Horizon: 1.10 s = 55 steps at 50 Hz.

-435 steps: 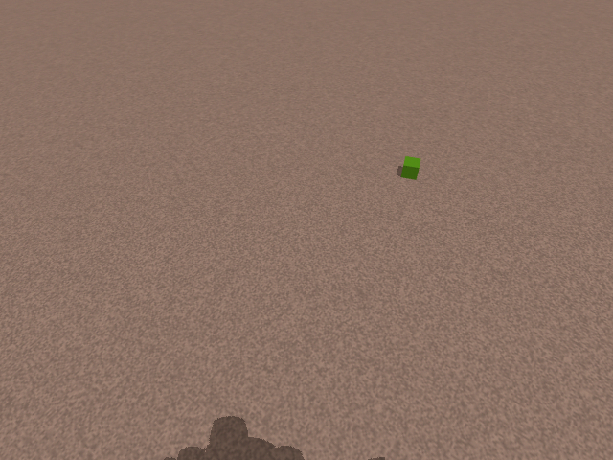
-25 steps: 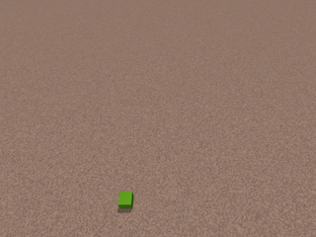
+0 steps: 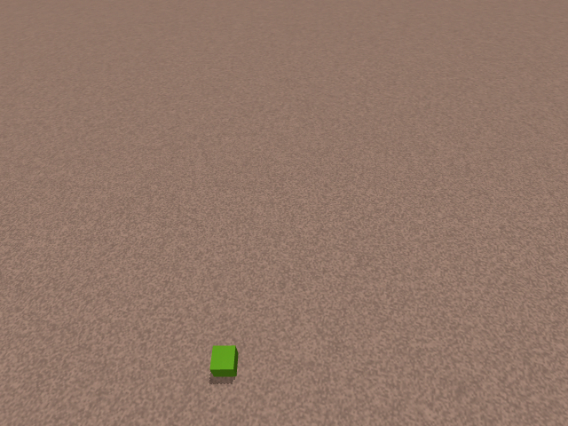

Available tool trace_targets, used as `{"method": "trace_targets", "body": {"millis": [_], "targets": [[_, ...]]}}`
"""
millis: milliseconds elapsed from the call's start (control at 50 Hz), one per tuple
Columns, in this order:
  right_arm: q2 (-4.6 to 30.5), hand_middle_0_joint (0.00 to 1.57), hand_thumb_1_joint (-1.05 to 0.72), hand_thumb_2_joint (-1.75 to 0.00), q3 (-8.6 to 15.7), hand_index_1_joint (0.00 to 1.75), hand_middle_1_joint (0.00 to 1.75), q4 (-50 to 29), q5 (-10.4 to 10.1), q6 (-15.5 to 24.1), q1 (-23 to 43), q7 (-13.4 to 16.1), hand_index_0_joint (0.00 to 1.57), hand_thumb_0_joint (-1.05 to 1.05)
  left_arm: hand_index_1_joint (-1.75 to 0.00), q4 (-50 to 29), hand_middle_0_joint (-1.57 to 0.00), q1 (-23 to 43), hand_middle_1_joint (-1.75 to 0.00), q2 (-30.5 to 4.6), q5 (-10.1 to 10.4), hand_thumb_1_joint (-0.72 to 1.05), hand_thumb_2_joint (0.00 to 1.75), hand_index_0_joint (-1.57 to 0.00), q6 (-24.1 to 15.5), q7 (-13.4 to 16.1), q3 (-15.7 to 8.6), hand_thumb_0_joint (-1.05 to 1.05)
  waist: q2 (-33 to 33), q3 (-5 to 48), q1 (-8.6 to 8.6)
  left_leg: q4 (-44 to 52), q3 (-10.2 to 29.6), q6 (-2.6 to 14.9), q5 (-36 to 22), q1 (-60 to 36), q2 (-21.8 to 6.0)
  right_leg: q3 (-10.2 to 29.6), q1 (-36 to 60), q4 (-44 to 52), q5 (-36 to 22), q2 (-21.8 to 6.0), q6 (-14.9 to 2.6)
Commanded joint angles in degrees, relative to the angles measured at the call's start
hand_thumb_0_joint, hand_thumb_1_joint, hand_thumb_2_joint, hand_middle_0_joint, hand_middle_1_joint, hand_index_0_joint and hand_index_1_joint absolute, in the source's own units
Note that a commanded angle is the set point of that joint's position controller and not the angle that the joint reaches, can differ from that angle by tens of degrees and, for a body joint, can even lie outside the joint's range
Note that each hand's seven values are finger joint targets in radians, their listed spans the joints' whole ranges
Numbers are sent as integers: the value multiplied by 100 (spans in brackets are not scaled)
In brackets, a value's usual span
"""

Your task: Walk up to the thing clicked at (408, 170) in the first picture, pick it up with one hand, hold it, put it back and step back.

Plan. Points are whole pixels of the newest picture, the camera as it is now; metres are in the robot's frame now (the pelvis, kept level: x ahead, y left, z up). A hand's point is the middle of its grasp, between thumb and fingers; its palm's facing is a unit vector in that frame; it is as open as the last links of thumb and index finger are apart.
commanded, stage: stand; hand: left
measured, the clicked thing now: (224, 361) +0.46 +0.24 -0.74
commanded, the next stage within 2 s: walk up in 0.72 s
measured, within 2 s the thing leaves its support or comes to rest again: neither
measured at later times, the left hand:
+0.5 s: hand out of the picture +0.08 +0.26 -0.16, palm faces -0.02 -0.94 -0.34, open 7.4 cm
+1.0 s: hand out of the picture +0.09 +0.28 -0.15, palm faces +0.01 -0.93 -0.37, open 7.4 cm
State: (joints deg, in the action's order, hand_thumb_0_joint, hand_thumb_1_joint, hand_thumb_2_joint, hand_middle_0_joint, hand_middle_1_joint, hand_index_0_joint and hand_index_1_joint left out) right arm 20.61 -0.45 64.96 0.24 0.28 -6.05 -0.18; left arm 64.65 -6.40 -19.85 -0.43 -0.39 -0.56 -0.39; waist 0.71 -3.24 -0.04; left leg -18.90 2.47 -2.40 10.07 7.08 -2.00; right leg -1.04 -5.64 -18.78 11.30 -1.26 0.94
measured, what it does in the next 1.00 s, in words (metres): stands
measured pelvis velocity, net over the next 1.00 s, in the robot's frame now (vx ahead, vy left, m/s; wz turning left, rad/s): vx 0.02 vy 0.01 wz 0.00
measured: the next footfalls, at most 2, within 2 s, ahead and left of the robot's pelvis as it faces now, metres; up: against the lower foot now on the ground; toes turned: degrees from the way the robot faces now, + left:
none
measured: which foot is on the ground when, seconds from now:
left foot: down 0.00-1.00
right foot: down 0.00-1.00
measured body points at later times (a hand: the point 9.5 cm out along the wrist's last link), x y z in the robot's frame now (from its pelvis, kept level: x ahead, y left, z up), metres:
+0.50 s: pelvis +0.01 +0.01 +0.00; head +0.02 +0.00 +0.45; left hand +0.08 +0.31 -0.13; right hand +0.08 -0.30 -0.13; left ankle +0.00 +0.15 -0.75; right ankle -0.01 -0.13 -0.75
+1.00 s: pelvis +0.02 +0.01 +0.00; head +0.02 +0.01 +0.45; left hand +0.09 +0.33 -0.13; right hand +0.09 -0.29 -0.14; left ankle +0.00 +0.15 -0.75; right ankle -0.01 -0.13 -0.75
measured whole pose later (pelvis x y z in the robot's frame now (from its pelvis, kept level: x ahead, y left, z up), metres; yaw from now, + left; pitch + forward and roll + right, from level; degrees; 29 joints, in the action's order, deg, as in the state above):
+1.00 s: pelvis +0.02 +0.01 +0.00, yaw +0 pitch -2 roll +0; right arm 20.4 1.4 62.4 0.8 -0.7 -8.8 -0.8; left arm 62.9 -8.3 -20.6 -1.0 -1.0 -0.1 -1.6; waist 0.7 -2.7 -0.5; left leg -22.3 2.0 -1.0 13.5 6.4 -0.6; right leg -0.7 -4.6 -21.4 14.4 -2.7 2.0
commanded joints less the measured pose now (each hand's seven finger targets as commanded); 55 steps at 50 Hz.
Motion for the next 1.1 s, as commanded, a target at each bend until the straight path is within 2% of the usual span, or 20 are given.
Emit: {"method": "trace_targets", "body": {"millis": [0,20,140,220,320,380,420,560,640,680,700,760,820,880,980,1020,1080], "targets": [[1210,20,-90,-90,245,30,30,-363,22,127,180,55,20,0,-30,-300,-20,164,-30,-1270,-9,90,90,-20,-127,102,-219,0,-113,520,-4,216,329,297,-891,-122,-527,451,39,279,-815,-623,-194],[1213,20,-90,-90,240,30,30,-363,24,127,199,60,20,0,-30,-307,-20,167,-30,-1263,-7,90,90,-20,-130,97,-215,0,-96,519,-18,166,298,310,-998,-155,-537,483,60,273,-980,-653,-197],[1208,20,-90,-90,241,30,30,-357,18,117,184,53,20,0,-30,-287,-20,123,-30,-1255,-1,90,90,-20,-124,94,-217,0,-65,409,-18,232,310,319,-693,-57,-512,478,37,320,-722,-630,-186],[1185,20,-90,-90,240,30,30,-380,17,128,124,58,20,0,-30,-312,-20,149,-30,-1288,9,90,90,-20,-140,106,-230,0,-96,575,0,169,301,297,-1173,-168,-518,449,157,232,-1133,-645,-196],[1180,20,-90,-90,233,30,30,-376,10,123,137,62,20,0,-30,-313,-20,144,-30,-1254,9,90,90,-20,-129,108,-215,0,-41,498,-1,195,320,292,-1139,-119,-524,445,142,258,-1094,-639,-184],[1194,20,-90,-90,240,30,30,-389,14,119,184,62,20,0,-30,-310,-20,106,-30,-1264,-4,90,90,-20,-121,104,-218,0,-59,418,-6,235,325,294,-920,-126,-519,431,41,301,-827,-613,-172],[1191,20,-90,-90,235,30,30,-388,19,117,149,68,20,0,-30,-330,-20,172,-30,-1263,-6,90,90,-20,-116,102,-227,0,-48,485,2,206,295,324,-919,-87,-521,459,137,289,-934,-650,-188],[1196,20,-90,-90,243,30,30,-405,19,133,129,72,20,0,-30,-326,-20,128,-30,-1295,-14,90,90,-20,-118,106,-236,0,-48,550,15,184,289,321,-1184,-171,-539,446,198,215,-1149,-661,-181],[1221,20,-90,-90,256,30,30,-419,18,139,198,82,20,0,-30,-334,-20,90,-30,-1256,-5,90,90,-20,-114,109,-224,0,-36,578,-36,163,305,331,-1395,-230,-558,403,214,185,-1235,-653,-172],[1172,20,-90,-90,242,30,30,-416,17,134,153,76,20,0,-30,-327,-20,128,-30,-1276,-6,90,90,-20,-110,113,-224,0,-115,514,-10,207,303,316,-1276,-172,-531,389,167,210,-1102,-638,-173],[1256,20,-90,-90,369,30,30,-496,48,76,92,34,20,0,-30,-414,-20,88,-30,-1360,-24,90,90,-20,-177,108,-311,0,44,667,-43,102,152,436,-704,-202,-316,342,335,197,-650,-502,-198],[1172,20,-90,-90,380,30,30,-536,73,24,57,2,20,0,-30,-434,-20,141,-30,-1395,-64,90,90,-20,-194,115,-343,0,-71,382,-33,93,135,436,-56,115,-220,495,148,243,-73,-565,-258],[1142,20,-90,-90,408,30,30,-586,84,21,5,-13,20,0,-30,-495,-20,168,-30,-1373,-86,90,90,-20,-197,123,-363,0,-185,159,-31,100,224,465,0,237,-243,516,-34,241,118,-570,-294],[1152,20,-90,-90,422,30,30,-649,87,33,18,-27,20,0,-30,-526,-20,96,-30,-1355,-77,90,90,-20,-214,128,-361,0,-204,13,-56,35,264,483,-344,184,-250,477,-159,198,-191,-526,-276],[1212,20,-90,-90,457,30,30,-730,62,57,-43,-17,20,0,-30,-559,-20,-23,-30,-1325,-43,90,90,-20,-228,149,-337,0,-63,485,-65,-88,287,537,-1225,-91,-355,309,281,-94,-1146,-495,-237],[1193,20,-90,-90,459,30,30,-753,57,37,-85,-8,20,0,-30,-597,-20,-20,-30,-1357,-33,90,90,-20,-227,166,-335,0,-90,588,-50,-165,219,529,-1367,-92,-340,325,398,-146,-1308,-522,-250],[1250,20,-90,-90,494,30,30,-798,60,11,-29,-5,20,0,-30,-633,-20,6,-30,-1370,-38,90,90,-20,-206,181,-326,0,43,507,-41,-182,230,538,-1253,0,-320,260,368,-235,-1228,-491,-267]]}}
